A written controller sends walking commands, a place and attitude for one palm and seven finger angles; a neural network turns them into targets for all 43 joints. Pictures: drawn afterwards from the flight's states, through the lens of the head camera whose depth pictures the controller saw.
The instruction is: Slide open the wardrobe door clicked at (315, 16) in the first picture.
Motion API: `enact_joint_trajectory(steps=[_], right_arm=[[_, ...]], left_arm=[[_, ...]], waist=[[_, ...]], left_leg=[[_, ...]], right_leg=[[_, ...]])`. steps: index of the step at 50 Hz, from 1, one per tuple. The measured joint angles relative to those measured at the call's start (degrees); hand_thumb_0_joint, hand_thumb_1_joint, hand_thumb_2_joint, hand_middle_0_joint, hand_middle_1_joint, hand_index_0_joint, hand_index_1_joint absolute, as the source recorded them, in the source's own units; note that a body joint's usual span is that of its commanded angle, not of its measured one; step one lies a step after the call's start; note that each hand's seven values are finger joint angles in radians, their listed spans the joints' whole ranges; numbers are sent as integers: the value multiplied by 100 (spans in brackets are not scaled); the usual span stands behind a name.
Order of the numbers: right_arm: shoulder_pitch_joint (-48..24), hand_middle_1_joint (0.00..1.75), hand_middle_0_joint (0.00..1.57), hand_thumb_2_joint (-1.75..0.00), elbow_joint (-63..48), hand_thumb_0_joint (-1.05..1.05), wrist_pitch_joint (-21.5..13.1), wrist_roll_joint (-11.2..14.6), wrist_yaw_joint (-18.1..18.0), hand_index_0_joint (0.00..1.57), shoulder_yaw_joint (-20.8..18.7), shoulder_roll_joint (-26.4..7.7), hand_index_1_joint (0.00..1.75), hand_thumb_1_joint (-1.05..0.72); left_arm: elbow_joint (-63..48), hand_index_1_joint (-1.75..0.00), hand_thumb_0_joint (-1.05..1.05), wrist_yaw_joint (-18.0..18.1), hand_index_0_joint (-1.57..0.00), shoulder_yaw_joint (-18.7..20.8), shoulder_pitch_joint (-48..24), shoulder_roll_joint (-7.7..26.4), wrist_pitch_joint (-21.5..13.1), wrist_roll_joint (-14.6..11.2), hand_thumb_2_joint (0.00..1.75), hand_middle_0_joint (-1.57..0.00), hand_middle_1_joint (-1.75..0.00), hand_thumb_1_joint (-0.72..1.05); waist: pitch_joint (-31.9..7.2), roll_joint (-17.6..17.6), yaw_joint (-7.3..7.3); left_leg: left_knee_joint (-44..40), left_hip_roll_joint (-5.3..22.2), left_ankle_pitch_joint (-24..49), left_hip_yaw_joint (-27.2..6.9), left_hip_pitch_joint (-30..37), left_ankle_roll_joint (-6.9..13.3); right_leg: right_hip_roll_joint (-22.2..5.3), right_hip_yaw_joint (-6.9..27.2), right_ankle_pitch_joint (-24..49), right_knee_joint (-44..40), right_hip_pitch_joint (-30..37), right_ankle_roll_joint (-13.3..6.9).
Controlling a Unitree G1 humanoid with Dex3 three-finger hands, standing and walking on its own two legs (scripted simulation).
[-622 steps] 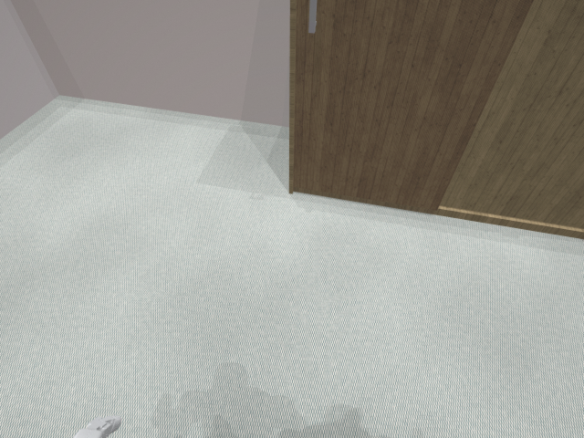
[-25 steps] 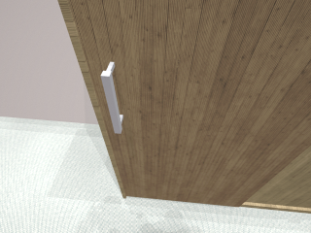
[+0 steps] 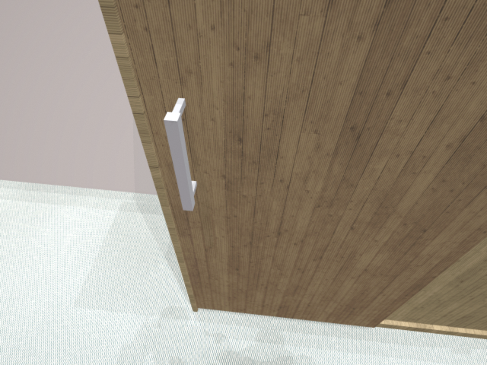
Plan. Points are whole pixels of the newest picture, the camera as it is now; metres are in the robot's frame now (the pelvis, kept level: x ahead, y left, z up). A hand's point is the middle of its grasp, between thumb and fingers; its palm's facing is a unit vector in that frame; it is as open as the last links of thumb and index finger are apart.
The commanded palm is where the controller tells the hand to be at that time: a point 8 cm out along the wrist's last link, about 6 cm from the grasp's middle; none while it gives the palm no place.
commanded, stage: look again from close up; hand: left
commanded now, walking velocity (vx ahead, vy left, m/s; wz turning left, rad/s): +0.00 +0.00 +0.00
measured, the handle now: (184, 160) +0.41 +0.13 +0.12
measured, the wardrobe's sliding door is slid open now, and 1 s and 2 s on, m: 0.00 0.00 0.00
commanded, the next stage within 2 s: shuffle to correct the standing spot in 0.30 s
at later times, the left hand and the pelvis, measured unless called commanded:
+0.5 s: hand out of the picture +0.06 +0.25 -0.16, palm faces -0.02 -0.94 -0.33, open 7.4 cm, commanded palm none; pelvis +0.00 +0.00 +0.00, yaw +0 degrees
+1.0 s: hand out of the picture -0.02 +0.22 -0.20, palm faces +0.01 -0.98 -0.20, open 7.4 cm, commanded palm none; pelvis -0.08 +0.03 -0.02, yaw +1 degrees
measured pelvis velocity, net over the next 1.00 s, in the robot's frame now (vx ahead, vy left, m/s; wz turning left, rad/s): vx -0.08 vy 0.03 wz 0.02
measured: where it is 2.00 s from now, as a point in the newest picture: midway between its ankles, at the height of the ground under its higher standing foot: outside the picture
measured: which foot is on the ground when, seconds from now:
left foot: down 0.00-1.00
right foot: down 0.00-0.96, up 0.98-1.00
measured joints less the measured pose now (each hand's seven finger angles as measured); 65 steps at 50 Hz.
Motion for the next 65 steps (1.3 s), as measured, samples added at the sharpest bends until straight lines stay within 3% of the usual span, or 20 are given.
enact_joint_trajectory(steps=[23, 28, 36, 41, 45, 48, 51, 54, 57, 61, 65], right_arm=[[15, 30, 20, -90, -2, 1, -6, 1, -10, 21, -5, 30, 30, -91], [62, 30, 20, -90, -116, 1, 76, -8, -58, 20, -30, 193, 29, -91], [178, 30, 20, -90, -322, 1, 277, -6, -61, 20, -104, 629, 29, -91], [262, 30, 20, -90, -437, 0, 386, -1, -61, 20, -212, 743, 30, -91], [508, 30, 20, -90, -374, 0, 396, -12, -63, 20, -338, 778, 29, -91], [881, 30, 20, -90, -248, 0, 262, -17, -45, 20, -335, 823, 29, -91], [1220, 30, 20, -90, -80, 0, 180, -94, -99, 20, -280, 902, 29, -91], [1525, 30, 20, -90, 77, 1, 157, -101, -162, 20, -223, 961, 29, -91], [1699, 30, 20, -90, 147, 1, 81, -94, -213, 20, -181, 1062, 29, -91], [1733, 30, 20, -90, 143, 1, -43, -100, -272, 20, -132, 1220, 29, -91], [1662, 30, 20, -90, 184, 0, -69, -117, -288, 20, -93, 1370, 29, -91]], left_arm=[[13, -30, 0, 11, -20, 21, 23, -2, 15, 3, 90, -20, -30, 90], [-63, -30, 0, 115, -20, 27, 70, -160, 115, -4, 90, -20, -30, 90], [-237, -30, 0, 119, -20, 34, 207, -562, 271, 8, 90, -20, -30, 90], [-370, -30, 0, 102, -20, 78, 244, -698, 359, 29, 90, -21, -30, 90], [-426, -30, 0, 156, -20, 145, 208, -753, 443, 93, 90, -21, -30, 90], [-438, -30, 0, 145, -20, 193, 222, -712, 445, 92, 90, -21, -30, 90], [-377, -30, 0, 124, -20, 271, 222, -652, 451, 48, 90, -20, -30, 90], [-346, -30, 0, 81, -20, 309, 334, -677, 423, 88, 90, -20, -30, 90], [-321, -29, 0, 41, -20, 316, 531, -678, 334, 105, 90, -20, -30, 90], [-161, -29, 0, 29, -20, 276, 707, -685, 342, 81, 90, -20, -30, 91], [-31, -29, 0, 33, -20, 207, 646, -769, 409, 29, 90, -20, -30, 91]], waist=[[-3, -12, 13], [48, -30, 19], [364, -26, 33], [506, 40, -35], [452, 36, -113], [230, -83, -163], [75, -248, -168], [-176, -166, -190], [-330, -158, -177], [-308, -238, -251], [-133, -229, -370]], left_leg=[[-43, -45, 27, -18, 45, 29], [118, -69, -7, 1, -86, 22], [768, -95, -176, 85, -461, 40], [1454, -52, -328, 74, -988, 30], [2565, 1, -1106, 26, -1374, -12], [1980, 30, -996, 59, -1082, 64], [1645, -69, -662, 136, -989, 249], [1019, -49, -304, 63, -839, 305], [485, -28, -10, 66, -699, 322], [162, -35, 142, 168, -572, 303], [210, -7, 122, 172, -579, 261]], right_leg=[[-45, -13, 3, -10, 40, 33], [-81, 10, -52, 200, -120, 45], [-137, 101, -183, 830, -516, 33], [-134, 75, -163, 1169, -874, -2], [-163, -48, -79, 1272, -1086, 22], [-204, -71, -195, 1441, -1306, 94], [-110, 273, -1091, 2108, -1529, 123], [67, 449, -1158, 3047, -1654, 159], [93, 450, -1053, 3474, -1600, 223], [-16, 412, -1119, 3193, -1375, 307], [-83, 341, -1421, 2380, -1082, 320]])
